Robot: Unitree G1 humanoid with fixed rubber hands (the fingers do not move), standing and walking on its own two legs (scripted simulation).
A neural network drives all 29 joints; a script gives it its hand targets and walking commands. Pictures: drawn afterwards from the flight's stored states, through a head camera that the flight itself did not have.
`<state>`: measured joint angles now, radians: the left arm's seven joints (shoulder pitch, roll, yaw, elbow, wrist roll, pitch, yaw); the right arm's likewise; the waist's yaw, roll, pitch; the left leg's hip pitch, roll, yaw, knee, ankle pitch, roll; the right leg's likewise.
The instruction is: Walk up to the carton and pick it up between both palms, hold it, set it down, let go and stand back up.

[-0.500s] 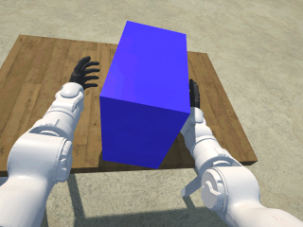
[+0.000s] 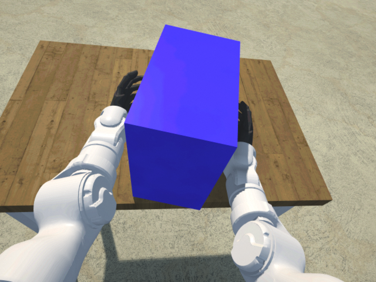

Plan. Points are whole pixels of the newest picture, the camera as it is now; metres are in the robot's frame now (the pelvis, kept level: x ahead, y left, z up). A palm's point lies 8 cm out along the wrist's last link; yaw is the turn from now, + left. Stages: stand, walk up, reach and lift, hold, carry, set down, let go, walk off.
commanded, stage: reach and lift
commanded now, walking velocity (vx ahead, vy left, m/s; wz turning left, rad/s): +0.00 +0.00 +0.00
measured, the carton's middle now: (183, 123) +0.47 -0.04 +0.03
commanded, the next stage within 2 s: none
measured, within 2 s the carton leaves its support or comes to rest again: leaves its support in 1.66 s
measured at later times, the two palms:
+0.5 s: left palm (119, 108) +0.47 +0.10 +0.08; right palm (240, 140) +0.39 -0.16 +0.07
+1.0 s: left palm (119, 107) +0.47 +0.10 +0.08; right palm (240, 140) +0.39 -0.16 +0.07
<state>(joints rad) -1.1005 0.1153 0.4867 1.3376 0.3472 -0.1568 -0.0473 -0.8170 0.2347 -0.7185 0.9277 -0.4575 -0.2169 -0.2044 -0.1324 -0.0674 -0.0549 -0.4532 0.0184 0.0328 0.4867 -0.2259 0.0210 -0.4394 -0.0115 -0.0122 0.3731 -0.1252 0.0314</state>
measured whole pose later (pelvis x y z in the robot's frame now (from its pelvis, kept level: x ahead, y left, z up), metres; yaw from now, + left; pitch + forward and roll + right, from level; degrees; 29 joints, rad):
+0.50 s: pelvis +0.03 +0.00 +0.01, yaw +2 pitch +5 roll -2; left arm -0.96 0.01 0.54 1.14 0.45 -0.12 -0.10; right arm -0.69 0.26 -0.72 0.87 -0.47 -0.30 -0.18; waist -0.12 -0.07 0.02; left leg -0.26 0.02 0.01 0.41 -0.24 0.02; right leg -0.22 -0.01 -0.05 0.26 -0.13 0.03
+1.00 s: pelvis +0.02 +0.00 +0.01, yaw +2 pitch +7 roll -2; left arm -0.97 0.00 0.55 1.10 0.46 -0.09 -0.10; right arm -0.70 0.25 -0.71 0.87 -0.45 -0.31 -0.17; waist -0.13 -0.06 0.01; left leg -0.30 0.02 0.02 0.40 -0.22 0.02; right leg -0.24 -0.02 -0.06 0.24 -0.11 0.03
